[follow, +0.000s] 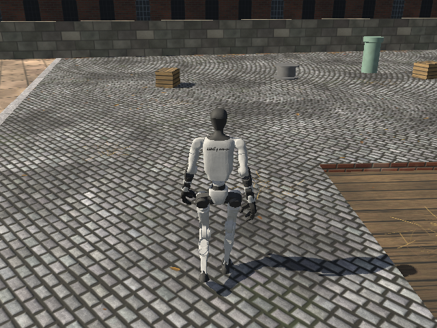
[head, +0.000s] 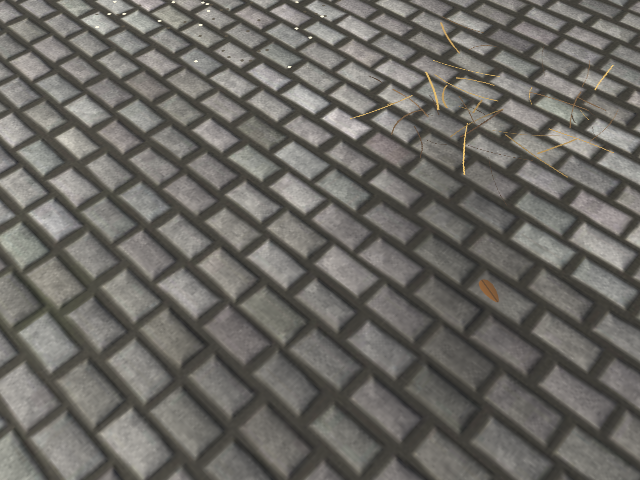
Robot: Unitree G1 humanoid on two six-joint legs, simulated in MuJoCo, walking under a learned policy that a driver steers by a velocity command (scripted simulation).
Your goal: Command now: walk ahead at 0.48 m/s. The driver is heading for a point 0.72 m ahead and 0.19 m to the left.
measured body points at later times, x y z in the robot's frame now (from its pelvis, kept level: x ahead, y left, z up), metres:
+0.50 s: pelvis +0.29 +0.03 -0.01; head +0.33 +0.04 +0.44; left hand +0.21 +0.26 -0.15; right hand +0.48 -0.18 -0.12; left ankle +0.39 +0.09 -0.72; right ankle +0.10 -0.06 -0.68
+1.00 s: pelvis +0.58 +0.05 +0.00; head +0.62 +0.06 +0.45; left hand +0.74 +0.33 -0.08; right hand +0.61 -0.23 -0.13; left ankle +0.39 +0.09 -0.72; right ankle +0.73 +0.00 -0.73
